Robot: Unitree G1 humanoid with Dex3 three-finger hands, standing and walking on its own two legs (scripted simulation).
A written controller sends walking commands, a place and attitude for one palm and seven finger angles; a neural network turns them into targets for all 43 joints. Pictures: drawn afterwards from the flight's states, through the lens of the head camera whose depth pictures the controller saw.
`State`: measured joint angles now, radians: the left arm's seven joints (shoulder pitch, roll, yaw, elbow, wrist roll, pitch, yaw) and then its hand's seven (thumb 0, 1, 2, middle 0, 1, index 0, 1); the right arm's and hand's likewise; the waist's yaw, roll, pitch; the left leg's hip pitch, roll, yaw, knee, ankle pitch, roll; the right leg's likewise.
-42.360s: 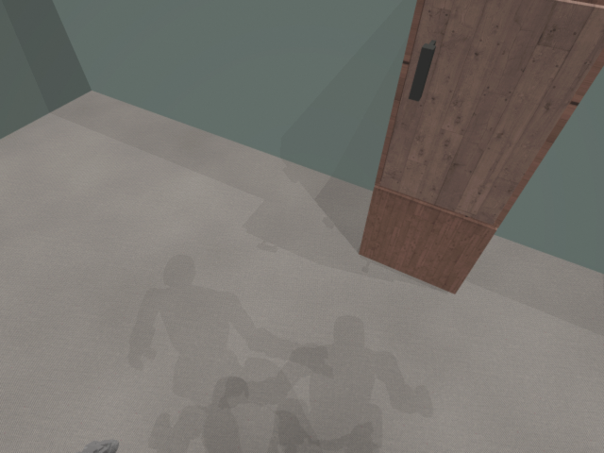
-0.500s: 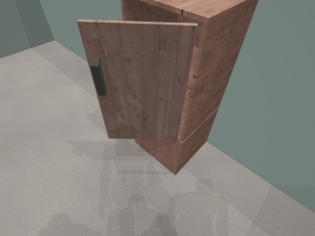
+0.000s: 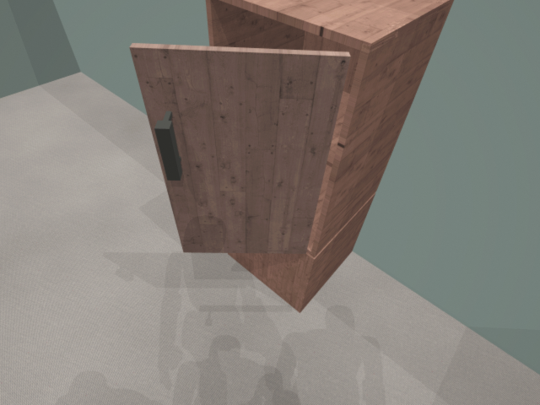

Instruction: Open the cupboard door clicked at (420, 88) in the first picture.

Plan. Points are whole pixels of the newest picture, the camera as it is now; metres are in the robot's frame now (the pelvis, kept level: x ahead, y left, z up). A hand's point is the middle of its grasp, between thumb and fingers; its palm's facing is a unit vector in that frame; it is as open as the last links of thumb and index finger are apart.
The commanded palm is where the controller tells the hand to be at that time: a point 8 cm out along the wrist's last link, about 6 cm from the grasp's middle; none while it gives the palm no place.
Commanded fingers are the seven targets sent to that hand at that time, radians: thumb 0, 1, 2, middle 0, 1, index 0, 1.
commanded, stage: come to a stop and stand still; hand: left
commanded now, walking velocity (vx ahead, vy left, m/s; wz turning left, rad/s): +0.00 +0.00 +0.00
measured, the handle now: (171, 145) +0.56 +0.23 +0.07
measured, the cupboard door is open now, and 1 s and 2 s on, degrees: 42 42 42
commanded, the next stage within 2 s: look again from close up in 1.50 s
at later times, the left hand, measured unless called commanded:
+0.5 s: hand out of the picture +0.08 +0.21 -0.19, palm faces +0.08 -0.98 -0.18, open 7.3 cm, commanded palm none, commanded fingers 0.00 0.90 0.90 -0.20 -0.30 -0.20 -0.30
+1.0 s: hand out of the picture +0.01 +0.17 -0.18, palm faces +0.01 -0.98 -0.19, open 7.3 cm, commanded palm none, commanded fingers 0.00 0.90 0.90 -0.20 -0.30 -0.20 -0.30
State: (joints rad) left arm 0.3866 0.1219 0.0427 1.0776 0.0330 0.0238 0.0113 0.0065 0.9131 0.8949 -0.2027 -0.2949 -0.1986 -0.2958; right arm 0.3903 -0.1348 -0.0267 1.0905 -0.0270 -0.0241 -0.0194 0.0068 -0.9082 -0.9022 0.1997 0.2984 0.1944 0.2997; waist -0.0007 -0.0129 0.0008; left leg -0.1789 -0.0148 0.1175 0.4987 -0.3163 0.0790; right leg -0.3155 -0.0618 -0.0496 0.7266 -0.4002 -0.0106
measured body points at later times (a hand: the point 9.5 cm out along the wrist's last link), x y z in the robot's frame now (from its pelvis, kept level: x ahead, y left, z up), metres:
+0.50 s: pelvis +0.02 +0.03 -0.01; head +0.06 +0.05 +0.44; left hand +0.08 +0.26 -0.18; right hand +0.08 -0.22 -0.15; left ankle +0.02 +0.10 -0.74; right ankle +0.05 -0.13 -0.73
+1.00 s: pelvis -0.01 +0.00 +0.00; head +0.00 +0.00 +0.45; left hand +0.01 +0.22 -0.16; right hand -0.04 -0.22 -0.16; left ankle +0.02 +0.10 -0.74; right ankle -0.03 -0.14 -0.74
